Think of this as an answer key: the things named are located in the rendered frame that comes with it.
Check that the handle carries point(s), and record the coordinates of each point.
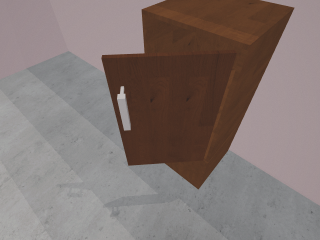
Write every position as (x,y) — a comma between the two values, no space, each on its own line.
(123,108)

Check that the cupboard door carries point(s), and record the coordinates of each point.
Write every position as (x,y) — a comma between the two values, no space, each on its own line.
(173,100)

